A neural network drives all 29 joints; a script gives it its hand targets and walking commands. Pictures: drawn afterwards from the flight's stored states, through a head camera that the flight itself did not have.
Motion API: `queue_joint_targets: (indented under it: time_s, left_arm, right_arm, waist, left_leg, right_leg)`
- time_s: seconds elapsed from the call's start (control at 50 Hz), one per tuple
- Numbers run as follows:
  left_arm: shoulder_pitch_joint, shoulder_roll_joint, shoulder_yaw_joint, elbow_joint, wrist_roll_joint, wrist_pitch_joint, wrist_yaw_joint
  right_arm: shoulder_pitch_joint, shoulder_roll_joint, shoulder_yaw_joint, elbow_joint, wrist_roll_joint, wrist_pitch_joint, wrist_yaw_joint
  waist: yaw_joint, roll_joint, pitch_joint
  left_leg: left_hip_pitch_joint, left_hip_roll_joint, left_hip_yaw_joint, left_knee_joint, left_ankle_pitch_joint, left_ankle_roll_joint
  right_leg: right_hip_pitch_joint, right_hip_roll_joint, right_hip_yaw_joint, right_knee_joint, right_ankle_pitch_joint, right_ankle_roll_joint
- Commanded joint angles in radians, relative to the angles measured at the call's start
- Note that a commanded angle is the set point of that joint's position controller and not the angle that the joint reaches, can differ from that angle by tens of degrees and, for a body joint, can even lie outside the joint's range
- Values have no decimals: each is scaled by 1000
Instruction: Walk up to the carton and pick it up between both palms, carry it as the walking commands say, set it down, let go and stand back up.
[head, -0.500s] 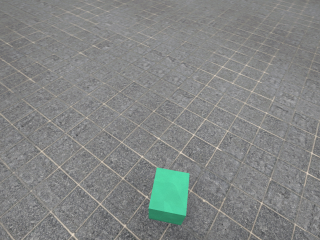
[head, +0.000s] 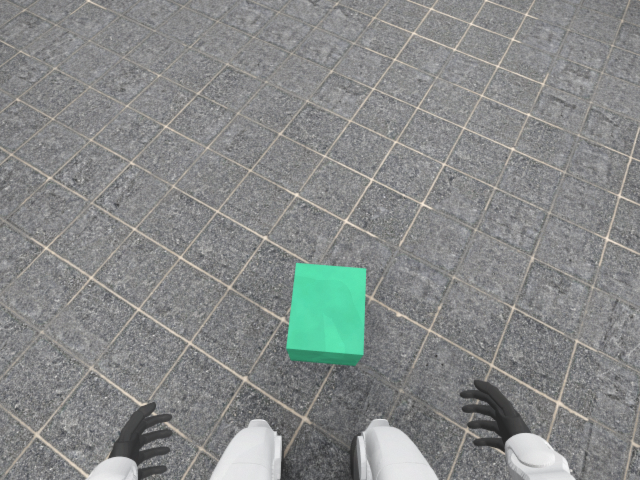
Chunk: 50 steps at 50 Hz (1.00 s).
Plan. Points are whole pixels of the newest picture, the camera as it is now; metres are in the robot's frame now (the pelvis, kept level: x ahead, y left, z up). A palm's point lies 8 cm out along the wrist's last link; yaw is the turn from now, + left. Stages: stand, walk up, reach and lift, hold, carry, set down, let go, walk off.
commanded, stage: reach and lift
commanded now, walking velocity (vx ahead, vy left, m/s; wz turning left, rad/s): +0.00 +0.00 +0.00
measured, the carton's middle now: (326, 316) +0.44 -0.02 -0.64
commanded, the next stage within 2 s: none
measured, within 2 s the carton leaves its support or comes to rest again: neither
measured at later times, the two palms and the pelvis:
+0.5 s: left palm (168, 365) +0.25 +0.23 -0.15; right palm (482, 360) +0.26 -0.22 -0.14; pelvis -0.06 +0.00 -0.05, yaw +1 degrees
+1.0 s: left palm (213, 273) +0.41 +0.19 -0.19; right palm (447, 274) +0.40 -0.21 -0.18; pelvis -0.06 +0.01 -0.07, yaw +1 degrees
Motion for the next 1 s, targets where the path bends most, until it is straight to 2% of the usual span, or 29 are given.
queue_joint_targets:
  time_s: [0.0,0.02,0.06,0.12,0.2,0.26,0.3,0.38,0.46,0.5,0.58,0.64,0.72,0.78,0.82,0.84,0.88,0.9,0.98]
  left_arm:
    - [-53,155,11,-116,-24,-95,3]
    - [-30,140,-17,-89,-27,-87,2]
    - [-13,123,-50,-47,-30,-77,-2]
    - [-61,103,-66,-32,-33,-81,-4]
    - [-221,118,-32,-87,-25,-106,9]
    - [-345,141,5,-119,-19,-109,18]
    - [-438,161,27,-133,-21,-95,24]
    - [-616,158,14,-148,-37,-23,42]
    - [-800,147,-27,-40,-53,91,66]
    - [-873,133,-29,18,-53,124,78]
    - [-1007,80,-5,72,-50,110,108]
    - [-1054,68,35,94,-32,62,133]
    - [-1123,80,84,55,-21,-16,159]
    - [-1160,94,102,8,-24,-72,169]
    - [-1200,101,95,-6,-29,-98,165]
    - [-1217,107,91,-5,-27,-106,164]
    - [-1243,105,77,17,-26,-118,159]
    - [-1256,104,70,35,-28,-121,155]
    - [-1328,100,82,129,-12,-136,137]
  right_arm:
    - [-51,-100,-56,-28,44,-88,-42]
    - [-10,-86,-57,14,47,-81,-50]
    - [11,-69,-67,69,44,-77,-58]
    - [-53,-61,-89,103,48,-87,-57]
    - [-247,-57,-117,77,60,-112,-51]
    - [-398,-64,-118,31,72,-115,-52]
    - [-508,-76,-108,-4,85,-101,-53]
    - [-690,-112,-90,-40,120,-35,-55]
    - [-864,-153,-112,84,126,77,-55]
    - [-923,-168,-138,174,115,103,-51]
    - [-1044,-184,-190,287,99,62,-31]
    - [-1109,-183,-213,333,74,6,-25]
    - [-1202,-172,-225,299,83,-69,-35]
    - [-1243,-164,-233,253,99,-116,-58]
    - [-1277,-158,-234,231,115,-137,-76]
    - [-1280,-166,-241,233,114,-145,-83]
    - [-1281,-161,-253,251,114,-155,-92]
    - [-1281,-157,-257,271,110,-157,-93]
    - [-1342,-130,-276,336,102,-173,-92]
  waist:
    - [-7,-2,-605]
    - [-23,-14,-593]
    - [-33,-18,-527]
    - [-40,-16,-450]
    - [-22,12,-394]
    - [-17,14,-452]
    - [-10,10,-528]
    - [-17,21,-652]
    - [-34,35,-624]
    - [-40,40,-572]
    - [-52,36,-561]
    - [-47,7,-632]
    - [-37,-12,-879]
    - [-45,-7,-1051]
    - [-53,20,-1141]
    - [-65,34,-1158]
    - [-67,62,-1146]
    - [-75,60,-1133]
    - [-73,49,-1027]
  left_leg:
    - [89,-58,0,83,499,-26]
    - [79,-58,-3,87,493,-29]
    - [38,-57,-6,86,464,-30]
    - [-13,-52,-3,89,405,-23]
    - [-94,-45,3,108,287,-7]
    - [-150,-44,12,131,208,2]
    - [-185,-45,20,145,135,7]
    - [-189,-47,38,156,20,10]
    - [-206,-46,57,157,-136,5]
    - [-219,-43,59,155,-165,-1]
    - [-204,-36,33,149,-137,-20]
    - [-204,-40,16,167,-35,-27]
    - [-159,-64,14,221,179,-35]
    - [-143,-82,20,252,332,-32]
    - [-135,-90,19,264,405,-33]
    - [-137,-90,20,271,427,-35]
    - [-141,-89,17,274,453,-33]
    - [-145,-89,15,273,450,-32]
    - [-246,-84,13,272,399,-19]
  right_leg:
    - [177,39,-28,60,611,22]
    - [160,39,-29,58,631,22]
    - [88,40,-28,52,597,21]
    - [2,34,-35,39,520,22]
    - [-100,26,-42,36,356,33]
    - [-103,23,-42,56,298,45]
    - [-65,19,-41,78,243,49]
    - [-44,20,-60,109,106,41]
    - [-144,28,-80,124,-129,25]
    - [-232,35,-90,138,-166,22]
    - [-371,45,-101,156,-112,21]
    - [-390,50,-101,169,-10,28]
    - [-352,63,-106,199,169,44]
    - [-297,73,-101,216,327,49]
    - [-269,77,-90,228,423,47]
    - [-278,79,-88,228,442,43]
    - [-325,81,-81,221,453,40]
    - [-348,82,-84,217,448,39]
    - [-431,74,-75,201,413,45]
